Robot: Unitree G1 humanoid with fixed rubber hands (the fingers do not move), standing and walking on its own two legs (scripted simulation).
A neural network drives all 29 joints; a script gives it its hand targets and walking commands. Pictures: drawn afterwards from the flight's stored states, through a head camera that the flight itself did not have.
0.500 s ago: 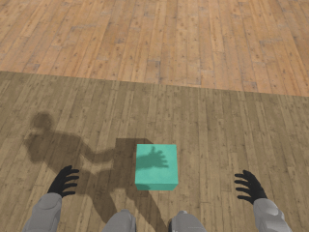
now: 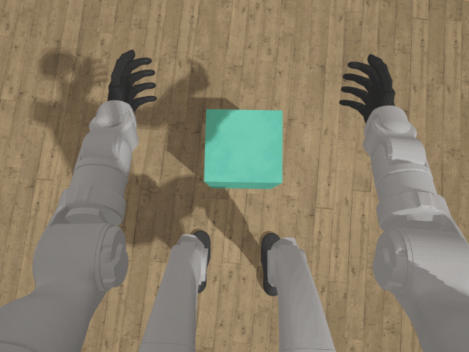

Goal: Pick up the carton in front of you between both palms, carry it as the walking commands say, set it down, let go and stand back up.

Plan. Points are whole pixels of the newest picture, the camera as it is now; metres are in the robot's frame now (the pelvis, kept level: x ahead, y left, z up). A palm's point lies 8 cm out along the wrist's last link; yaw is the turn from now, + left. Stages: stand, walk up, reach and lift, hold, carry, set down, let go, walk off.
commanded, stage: reach and lift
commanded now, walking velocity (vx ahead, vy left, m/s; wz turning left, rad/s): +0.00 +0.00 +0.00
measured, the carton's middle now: (242, 154) +0.49 -0.01 -0.52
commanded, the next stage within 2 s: none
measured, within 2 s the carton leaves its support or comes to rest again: leaves its support in 1.76 s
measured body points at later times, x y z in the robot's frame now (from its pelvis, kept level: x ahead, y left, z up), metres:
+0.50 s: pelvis +0.02 +0.00 -0.13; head +0.35 +0.00 +0.16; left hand +0.50 +0.19 -0.30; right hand +0.50 -0.21 -0.30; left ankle +0.09 +0.13 -0.61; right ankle +0.09 -0.12 -0.61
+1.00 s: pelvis -0.03 +0.00 -0.27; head +0.34 +0.00 -0.02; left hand +0.50 +0.18 -0.47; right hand +0.51 -0.19 -0.47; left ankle +0.09 +0.13 -0.61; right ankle +0.09 -0.12 -0.61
